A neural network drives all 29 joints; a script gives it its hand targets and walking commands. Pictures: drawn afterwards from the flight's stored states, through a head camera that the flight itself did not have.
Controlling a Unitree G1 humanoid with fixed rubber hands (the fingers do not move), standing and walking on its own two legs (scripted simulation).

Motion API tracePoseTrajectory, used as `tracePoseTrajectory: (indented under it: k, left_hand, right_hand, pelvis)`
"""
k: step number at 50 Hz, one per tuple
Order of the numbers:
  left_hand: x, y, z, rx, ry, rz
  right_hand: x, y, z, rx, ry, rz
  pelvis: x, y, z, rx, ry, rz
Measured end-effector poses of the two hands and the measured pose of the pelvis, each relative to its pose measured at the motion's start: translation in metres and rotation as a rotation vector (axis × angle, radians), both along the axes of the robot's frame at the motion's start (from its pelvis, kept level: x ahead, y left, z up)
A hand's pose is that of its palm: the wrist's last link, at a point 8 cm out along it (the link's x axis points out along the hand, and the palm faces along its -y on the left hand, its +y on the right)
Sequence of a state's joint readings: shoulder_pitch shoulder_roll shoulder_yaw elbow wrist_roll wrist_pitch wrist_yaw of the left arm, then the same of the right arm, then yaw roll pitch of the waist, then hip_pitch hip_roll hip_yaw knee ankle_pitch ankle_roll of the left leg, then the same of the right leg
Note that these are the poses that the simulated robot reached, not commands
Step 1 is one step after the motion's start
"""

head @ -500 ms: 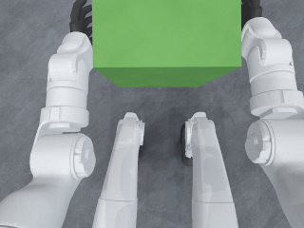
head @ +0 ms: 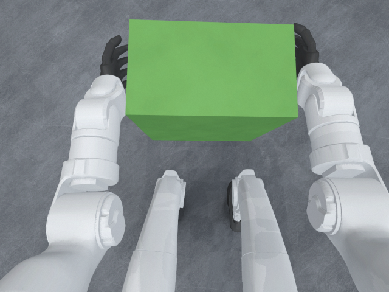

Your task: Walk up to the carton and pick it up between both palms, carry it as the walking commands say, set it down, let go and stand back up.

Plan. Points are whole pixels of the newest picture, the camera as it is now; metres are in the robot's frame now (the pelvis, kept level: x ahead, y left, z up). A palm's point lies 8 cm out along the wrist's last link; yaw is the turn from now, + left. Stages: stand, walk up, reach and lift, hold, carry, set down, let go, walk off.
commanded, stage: reach and lift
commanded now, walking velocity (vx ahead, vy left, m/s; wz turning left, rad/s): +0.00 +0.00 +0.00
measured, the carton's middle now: (205, 96) +0.46 +0.00 -0.10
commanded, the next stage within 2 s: none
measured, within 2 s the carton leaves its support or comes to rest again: neither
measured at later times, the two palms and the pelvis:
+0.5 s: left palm (87, 58) +0.45 +0.16 +0.08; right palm (347, 49) +0.46 -0.19 +0.07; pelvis +0.10 -0.01 +0.09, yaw +0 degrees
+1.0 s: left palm (46, 43) +0.43 +0.17 +0.15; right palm (383, 29) +0.44 -0.18 +0.14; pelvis +0.12 +0.00 +0.13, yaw +0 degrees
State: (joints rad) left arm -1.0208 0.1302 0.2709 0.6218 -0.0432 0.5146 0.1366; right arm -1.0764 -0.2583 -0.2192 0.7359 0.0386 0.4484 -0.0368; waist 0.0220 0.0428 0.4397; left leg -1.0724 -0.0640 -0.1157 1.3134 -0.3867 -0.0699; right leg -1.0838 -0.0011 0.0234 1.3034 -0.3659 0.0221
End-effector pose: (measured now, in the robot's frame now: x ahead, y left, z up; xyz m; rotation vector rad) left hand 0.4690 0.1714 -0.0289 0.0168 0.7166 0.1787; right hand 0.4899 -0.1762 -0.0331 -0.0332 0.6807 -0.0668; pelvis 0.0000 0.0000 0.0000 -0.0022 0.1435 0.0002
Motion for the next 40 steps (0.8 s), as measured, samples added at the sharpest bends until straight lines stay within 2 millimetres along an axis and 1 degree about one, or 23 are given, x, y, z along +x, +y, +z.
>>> tracePoseTrajectory:
  k: [4,6,10,13,17,20,23,30,34,40]
  left_hand:
    - [-0.003,-0.002,0.015,-0.014,0.012,-0.003]
    - [-0.005,-0.004,0.026,-0.021,0.015,0.000]
    - [-0.009,-0.007,0.055,-0.025,0.028,-0.023]
    - [-0.011,-0.007,0.074,-0.022,0.041,-0.042]
    - [-0.011,-0.007,0.094,-0.031,0.035,-0.040]
    - [-0.010,-0.007,0.102,-0.034,0.032,-0.038]
    - [-0.013,-0.006,0.106,-0.041,0.033,-0.024]
    - [-0.026,-0.007,0.121,-0.051,0.032,0.001]
    - [-0.028,-0.006,0.134,-0.055,0.025,-0.002]
    - [-0.029,-0.003,0.153,-0.061,0.005,-0.002]
  right_hand:
    - [-0.002,-0.002,0.021,-0.008,0.011,-0.006]
    - [-0.004,-0.004,0.034,-0.008,0.016,-0.010]
    - [-0.017,-0.008,0.058,0.016,0.031,-0.042]
    - [-0.026,-0.010,0.072,0.034,0.045,-0.061]
    - [-0.028,-0.010,0.090,0.035,0.040,-0.057]
    - [-0.027,-0.010,0.098,0.027,0.042,-0.050]
    - [-0.026,-0.009,0.104,0.034,0.047,-0.048]
    - [-0.034,-0.010,0.118,0.058,0.057,-0.050]
    - [-0.039,-0.009,0.128,0.056,0.055,-0.051]
    - [-0.041,-0.006,0.147,0.049,0.043,-0.052]
  pelvis:
    - [0.012,-0.001,0.011,0.001,0.032,0.001]
    - [0.020,-0.001,0.018,0.001,0.058,0.001]
    - [0.045,-0.001,0.035,0.002,0.134,0.000]
    - [0.063,-0.001,0.048,0.002,0.173,-0.001]
    - [0.079,-0.002,0.063,0.003,0.166,-0.002]
    - [0.088,-0.004,0.071,0.007,0.152,-0.002]
    - [0.096,-0.007,0.080,0.009,0.141,-0.002]
    - [0.115,-0.008,0.100,0.011,0.103,-0.003]
    - [0.120,-0.008,0.108,0.010,0.064,-0.004]
    - [0.121,-0.006,0.116,0.006,0.012,-0.004]
